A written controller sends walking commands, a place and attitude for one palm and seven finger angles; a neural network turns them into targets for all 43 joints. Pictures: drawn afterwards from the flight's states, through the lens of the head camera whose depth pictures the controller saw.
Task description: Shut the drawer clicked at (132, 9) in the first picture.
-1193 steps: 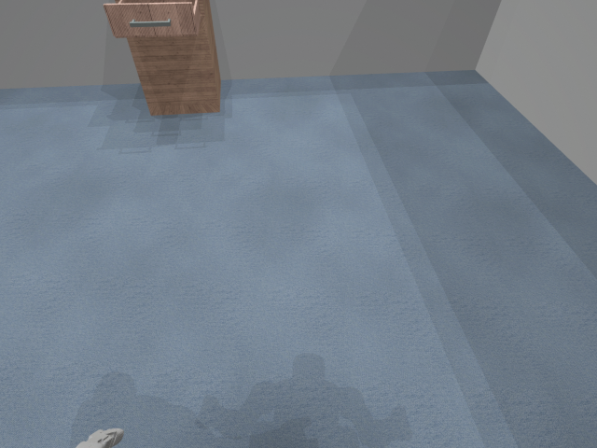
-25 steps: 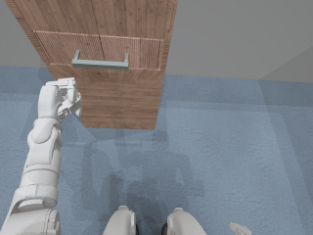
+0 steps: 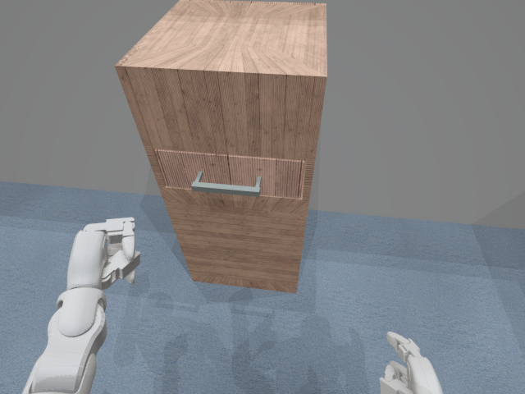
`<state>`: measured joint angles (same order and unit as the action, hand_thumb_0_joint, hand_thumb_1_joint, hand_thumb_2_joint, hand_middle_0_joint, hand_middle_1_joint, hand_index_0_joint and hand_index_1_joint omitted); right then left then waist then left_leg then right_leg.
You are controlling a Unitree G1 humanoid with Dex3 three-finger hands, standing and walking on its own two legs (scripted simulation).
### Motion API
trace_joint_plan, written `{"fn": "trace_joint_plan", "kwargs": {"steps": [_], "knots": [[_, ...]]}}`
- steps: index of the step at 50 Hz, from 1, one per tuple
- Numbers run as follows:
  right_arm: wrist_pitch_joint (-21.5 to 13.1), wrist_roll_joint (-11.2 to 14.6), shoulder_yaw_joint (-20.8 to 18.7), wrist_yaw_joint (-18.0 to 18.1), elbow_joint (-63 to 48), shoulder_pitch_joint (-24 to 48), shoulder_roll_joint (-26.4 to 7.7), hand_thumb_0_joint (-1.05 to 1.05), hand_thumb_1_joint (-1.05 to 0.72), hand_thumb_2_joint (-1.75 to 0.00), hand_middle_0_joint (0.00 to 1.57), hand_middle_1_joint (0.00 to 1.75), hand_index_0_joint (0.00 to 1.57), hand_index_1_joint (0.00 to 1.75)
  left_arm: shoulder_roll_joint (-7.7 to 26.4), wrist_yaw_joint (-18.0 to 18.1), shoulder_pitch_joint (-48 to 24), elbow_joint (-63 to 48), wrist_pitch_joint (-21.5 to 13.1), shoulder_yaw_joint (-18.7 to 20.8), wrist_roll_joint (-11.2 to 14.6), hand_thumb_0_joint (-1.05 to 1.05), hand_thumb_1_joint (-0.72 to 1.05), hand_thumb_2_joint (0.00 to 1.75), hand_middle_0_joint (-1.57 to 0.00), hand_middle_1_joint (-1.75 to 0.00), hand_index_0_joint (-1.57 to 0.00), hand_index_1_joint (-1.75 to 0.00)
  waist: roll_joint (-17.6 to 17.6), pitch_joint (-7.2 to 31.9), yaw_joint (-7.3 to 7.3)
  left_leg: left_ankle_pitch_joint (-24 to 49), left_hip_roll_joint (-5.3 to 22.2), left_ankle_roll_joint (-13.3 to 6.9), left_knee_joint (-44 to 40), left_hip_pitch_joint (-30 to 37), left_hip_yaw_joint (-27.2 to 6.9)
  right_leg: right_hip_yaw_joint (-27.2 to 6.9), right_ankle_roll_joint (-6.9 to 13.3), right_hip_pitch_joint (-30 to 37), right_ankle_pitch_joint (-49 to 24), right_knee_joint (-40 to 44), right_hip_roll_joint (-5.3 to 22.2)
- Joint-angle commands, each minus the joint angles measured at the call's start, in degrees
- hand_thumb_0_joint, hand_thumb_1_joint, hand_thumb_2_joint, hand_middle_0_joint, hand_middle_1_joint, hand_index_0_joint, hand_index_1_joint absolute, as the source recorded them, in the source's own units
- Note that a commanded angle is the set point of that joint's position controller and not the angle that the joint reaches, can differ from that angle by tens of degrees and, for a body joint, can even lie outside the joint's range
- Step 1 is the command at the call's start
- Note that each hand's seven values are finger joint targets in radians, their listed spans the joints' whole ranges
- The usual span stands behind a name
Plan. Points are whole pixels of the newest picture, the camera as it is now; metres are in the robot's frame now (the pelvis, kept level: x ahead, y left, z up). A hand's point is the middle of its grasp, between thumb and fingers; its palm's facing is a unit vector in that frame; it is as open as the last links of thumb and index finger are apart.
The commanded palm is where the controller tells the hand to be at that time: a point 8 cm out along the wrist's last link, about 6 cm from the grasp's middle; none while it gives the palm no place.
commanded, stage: draw the hand back to the body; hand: left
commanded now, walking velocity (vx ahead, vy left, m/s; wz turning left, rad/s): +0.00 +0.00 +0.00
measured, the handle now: (227, 183) +0.63 +0.14 -0.11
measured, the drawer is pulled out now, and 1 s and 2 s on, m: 0.00 0.00 0.00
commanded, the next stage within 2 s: step back with the hand held close in 0.56 s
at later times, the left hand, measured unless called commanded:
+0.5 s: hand (52, 302) +0.17 +0.22 +0.18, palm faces +0.41 -0.82 -0.40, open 3.2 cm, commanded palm +0.13 +0.26 +0.19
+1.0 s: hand (69, 303) +0.18 +0.22 +0.16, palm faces +0.25 -0.83 -0.49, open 3.2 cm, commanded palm +0.12 +0.27 +0.19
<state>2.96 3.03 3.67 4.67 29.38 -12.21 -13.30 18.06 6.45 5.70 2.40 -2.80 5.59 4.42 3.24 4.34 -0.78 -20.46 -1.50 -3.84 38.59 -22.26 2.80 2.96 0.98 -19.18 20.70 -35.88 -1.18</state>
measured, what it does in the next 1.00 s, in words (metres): stands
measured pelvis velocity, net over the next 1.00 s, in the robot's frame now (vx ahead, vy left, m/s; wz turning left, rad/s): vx -0.02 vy -0.01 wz -0.03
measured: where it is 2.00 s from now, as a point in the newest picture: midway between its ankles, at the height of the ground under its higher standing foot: outside the picture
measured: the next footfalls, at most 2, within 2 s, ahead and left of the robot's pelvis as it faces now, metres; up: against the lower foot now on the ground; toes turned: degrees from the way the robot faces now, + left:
none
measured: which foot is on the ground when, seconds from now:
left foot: down 0.00-1.00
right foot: down 0.00-1.00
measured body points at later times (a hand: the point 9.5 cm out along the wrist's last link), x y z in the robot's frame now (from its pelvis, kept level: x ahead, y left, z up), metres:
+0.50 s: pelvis +0.00 -0.02 +0.02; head -0.02 -0.05 +0.47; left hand +0.14 +0.26 +0.21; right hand +0.20 -0.24 -0.06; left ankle -0.01 +0.07 -0.72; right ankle -0.02 -0.11 -0.72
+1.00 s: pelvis -0.02 -0.01 +0.02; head +0.01 -0.03 +0.47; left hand +0.16 +0.26 +0.19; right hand +0.14 -0.26 -0.07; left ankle -0.01 +0.07 -0.72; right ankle -0.02 -0.11 -0.72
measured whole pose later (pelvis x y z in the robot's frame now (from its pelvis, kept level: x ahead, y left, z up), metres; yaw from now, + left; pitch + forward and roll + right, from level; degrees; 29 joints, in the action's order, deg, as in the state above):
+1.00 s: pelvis -0.02 -0.01 +0.02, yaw -2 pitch +1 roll -1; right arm 0.6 0.4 -1.1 3.7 32.5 -10.7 -14.7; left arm 21.4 5.1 35.7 -27.5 -9.9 18.3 3.4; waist 3.3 -1.6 0.4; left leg -11.7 -1.3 -3.4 24.1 -13.5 4.2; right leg 1.3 1.2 -11.6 12.0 -22.5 -1.8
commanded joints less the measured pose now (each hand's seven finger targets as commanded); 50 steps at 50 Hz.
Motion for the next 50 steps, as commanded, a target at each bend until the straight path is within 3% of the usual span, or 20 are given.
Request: {"fn": "trace_joint_plan", "kwargs": {"steps": [1, 5, 7, 11, 13, 16, 19, 22, 23, 26, 30, 34, 35, 36, 37, 39, 41, 43, 47, 50], "knots": [[-4.1, -0.1, -2.8, 0.3, -8.0, 6.4, -6.5, 0.0, -0.9, -0.9, 0.2, 0.3, 0.2, 0.3, 7.0, 0.6, -2.7, -18.1, -2.8, 3.8, 0.3, 0.0, 0.9, 0.9, -1.4, -1.6, -1.4, -1.6, -0.2, 5.6, 0.3, 16.4, 4.7, 2.5, -11.0, 13.2, -6.7, -1.7, 1.1, 4.4, -13.8, 8.0, 1.4], [-5.0, -0.7, -2.7, -0.3, -7.6, 7.3, -6.2, 0.0, -0.9, -0.9, 0.2, 0.3, 0.2, 0.3, 9.8, 0.1, 4.6, -25.7, -2.6, 8.3, 0.6, 0.0, 0.9, 0.9, -1.4, -1.6, -1.4, -1.6, -1.8, 5.0, -0.93, 21.5, 4.3, 2.3, -12.7, 15.5, -5.5, -2.0, 1.0, 8.9, -18.7, 10.6, 1.4], [-5.6, -1.0, -2.9, -0.3, -7.2, 8.1, -6.2, 0.0, -0.9, -0.9, 0.2, 0.3, 0.2, 0.3, 11.6, 0.0, 7.1, -28.7, -2.4, 10.8, 0.9, 0.0, 0.9, 0.9, -1.4, -1.6, -1.4, -1.6, -2.2, 2.7, -1.3, 21.0, 4.1, 2.1, -13.4, 15.1, -5.2, -2.2, 1.0, 9.7, -19.0, 12.1, 1.3], [-7.1, -1.4, -2.8, -0.6, -6.9, 8.3, -5.2, 0.0, -0.9, -0.9, 0.2, 0.3, 0.2, 0.3, 11.6, 0.1, 10.9, -37.1, -3.1, 12.9, 0.8, 0.0, 0.9, 0.9, -1.4, -1.6, -1.4, -1.6, 3.0, 2.2, -1.43, 22.4, 3.7, 2.1, -14.3, 17.6, -4.3, -2.6, 1.0, 11.1, -20.3, 13.6, 1.6], [-8.2, -1.6, -2.9, -0.9, -6.5, 8.4, -5.4, 0.0, -0.9, -0.9, 0.2, 0.3, 0.2, 0.3, 12.1, 0.1, 13.3, -40.9, -3.5, 13.9, 0.7, 0.0, 0.9, 0.9, -1.4, -1.6, -1.4, -1.6, 3.4, 2.5, -1.74, 22.8, 3.6, 2.2, -14.6, 18.3, -4.5, -2.7, 1.0, 11.7, -20.1, 14.2, 1.5], [-9.4, -1.8, -3.4, -1.0, -6.2, 8.2, -5.2, 0.0, -0.9, -0.9, 0.2, 0.3, 0.2, 0.3, 11.8, 0.2, 20.0, -42.5, -3.8, 15.6, 1.1, 0.0, 0.9, 0.9, -1.4, -1.6, -1.4, -1.6, -0.4, 1.3, -2.04, 22.5, 3.4, 1.7, -14.2, 18.1, -3.6, -2.8, 0.7, 12.0, -21.6, 14.8, 1.5], [-10.0, -1.7, -3.8, -1.0, -6.0, 8.5, -5.4, 0.0, -0.9, -0.9, 0.2, 0.3, 0.2, 0.3, 12.1, -0.1, 22.9, -45.0, -4.4, 17.2, 1.3, 0.0, 0.9, 0.9, -1.4, -1.6, -1.4, -1.6, -0.4, -0.5, -2.31, 20.6, 3.5, 1.7, -14.4, 17.9, -3.4, -3.3, 0.7, 11.6, -20.3, 15.8, 1.4], [-9.9, -1.8, -4.2, -0.9, -4.6, 8.0, -5.8, 0.0, -0.9, -0.9, 0.2, 0.3, 0.2, 0.3, 8.2, -0.5, 23.2, -38.2, -4.0, 14.4, 0.9, 0.0, 0.9, 0.9, -1.4, -1.6, -1.4, -1.6, -3.8, -6.2, -1.39, 16.2, 3.2, 1.4, -14.9, 16.4, -3.3, -3.3, 0.5, 8.6, -16.1, 17.7, 1.2], [-9.6, -1.9, -4.1, -0.7, -4.4, 8.1, -6.2, 0.0, -0.9, -0.9, 0.2, 0.3, 0.2, 0.3, 8.7, -0.5, 21.4, -37.2, -3.9, 14.6, 0.8, 0.0, 0.9, 0.9, -1.4, -1.6, -1.4, -1.6, -3.6, -7.6, -1.27, 14.3, 3.1, 1.2, -15.3, 16.5, -3.2, -3.5, 0.3, 7.4, -14.0, 18.4, 1.4], [-9.8, -2.1, -4.5, 0.0, -4.6, 8.0, -6.0, 0.0, -0.9, -0.9, 0.2, 0.3, 0.2, 0.3, 9.8, -0.1, 19.9, -38.7, -4.9, 15.5, 0.5, 0.0, 0.9, 0.9, -1.4, -1.6, -1.4, -1.6, -3.7, -4.3, -1.58, 13.4, 2.8, 0.7, -15.1, 17.6, -2.9, -3.7, 0.2, 8.9, -12.8, 18.1, 1.8], [-11.1, -2.5, -3.9, 0.3, -4.6, 8.8, -5.6, 0.0, -0.9, -0.9, 0.2, 0.3, 0.2, 0.3, 12.1, 0.4, 18.5, -42.7, -5.6, 16.7, 0.4, 0.0, 0.9, 0.9, -1.4, -1.6, -1.4, -1.6, 0.8, -0.4, -2.77, 15.0, 2.4, 0.9, -15.3, 18.7, -3.1, -4.3, 0.5, 11.5, -14.5, 17.9, 2.2], [-12.3, -2.6, -3.6, 0.4, -4.1, 9.1, -5.3, 0.0, -0.9, -0.9, 0.2, 0.3, 0.2, 0.3, 11.8, 0.7, 19.6, -42.9, -5.7, 16.7, 0.3, 0.0, 0.9, 0.9, -1.4, -1.6, -1.4, -1.6, 1.4, -2.4, -2.82, 15.5, 2.4, 1.2, -15.6, 18.2, -3.2, -4.4, 0.6, 11.6, -15.0, 18.5, 2.0], [-10.7, -2.4, -4.2, -0.1, -6.0, 8.0, -6.9, 0.0, -0.9, -0.9, 0.2, 0.3, 0.2, 0.3, 19.9, 1.2, 11.8, -47.9, -8.6, 25.7, -0.3, 0.0, 0.9, 0.9, -1.4, -1.6, -1.4, -1.6, -1.6, -7.2, -0.38, 10.9, 3.2, 0.2, -14.1, 13.7, -5.0, -12.7, 0.3, 6.0, -15.3, 22.2, 5.3], [-9.7, -2.9, -4.5, -0.2, -3.8, 7.7, -6.1, 0.0, -0.9, -0.9, 0.2, 0.3, 0.2, 0.3, 14.9, 0.8, 18.7, -40.3, -9.0, 22.7, -0.6, 0.0, 0.9, 0.9, -1.4, -1.6, -1.4, -1.6, -3.9, -8.3, 0.16, 10.5, 3.2, 0.3, -12.6, 13.6, -5.4, -13.1, 0.8, 4.3, -14.4, 23.0, 6.9], [-9.2, -3.0, -4.7, -0.4, -4.3, 8.5, -6.0, 0.0, -0.9, -0.9, 0.2, 0.3, 0.2, 0.3, 14.6, 0.6, 19.4, -40.1, -9.2, 22.1, -0.7, 0.0, 0.9, 0.9, -1.4, -1.6, -1.4, -1.6, -3.6, -9.0, -0.15, 10.6, 2.9, 0.4, -12.7, 13.8, -5.3, -13.1, 0.7, 3.1, -14.2, 23.9, 7.0], [-7.8, -3.0, -5.1, -1.0, -4.0, 7.7, -6.4, 0.0, -0.9, -0.9, 0.2, 0.3, 0.2, 0.3, 10.3, 0.1, 24.1, -36.2, -9.4, 18.6, -0.9, 0.0, 0.9, 0.9, -1.4, -1.6, -1.4, -1.6, -2.8, -7.6, 0.48, 12.4, 3.7, 0.6, -13.3, 13.6, -4.9, -11.4, 0.1, 3.4, -13.9, 22.9, 6.9], [-6.9, -2.8, -5.8, -1.2, -4.3, 7.6, -6.8, 0.0, -0.9, -0.9, 0.2, 0.3, 0.2, 0.3, 9.7, -0.1, 26.2, -36.4, -10.0, 18.0, -0.9, 0.0, 0.9, 0.9, -1.4, -1.6, -1.4, -1.6, -1.8, -4.6, 0.56, 14.4, 4.3, 0.5, -14.9, 13.5, -4.7, -9.2, -0.7, 5.4, -15.9, 20.9, 6.2], [-6.3, -2.6, -6.1, -1.0, -5.0, 7.9, -6.8, 0.0, -0.9, -0.9, 0.2, 0.3, 0.2, 0.3, 10.5, -0.1, 27.9, -37.6, -10.6, 18.7, -0.9, 0.0, 0.9, 0.9, -1.4, -1.6, -1.4, -1.6, -1.0, -1.2, 0.4, 17.8, 4.8, 0.4, -16.5, 14.2, -4.5, -6.8, -1.0, 7.7, -19.8, 18.2, 5.4], [-5.2, -2.4, -6.6, -0.5, -6.8, 8.6, -6.6, 0.0, -0.9, -0.9, 0.2, 0.3, 0.2, 0.3, 14.9, 0.7, 30.4, -42.7, -11.5, 22.8, -0.5, 0.0, 0.9, 0.9, -1.4, -1.6, -1.4, -1.6, -2.8, 5.8, -0.45, 25.3, 5.2, 0.3, -16.6, 13.7, -4.9, -5.1, -1.5, 12.7, -26.8, 14.0, 4.5], [-4.9, -2.3, -6.7, -0.2, -7.9, 8.1, -6.6, 0.0, -0.9, -0.9, 0.2, 0.3, 0.2, 0.3, 15.4, 1.0, 31.7, -46.1, -11.8, 23.1, -0.4, 0.0, 0.9, 0.9, -1.4, -1.6, -1.4, -1.6, -0.5, 7.3, -0.41, 28.6, 5.8, 0.3, -16.2, 12.7, -5.3, -5.0, -1.5, 13.5, -29.0, 11.3, 3.8]]}}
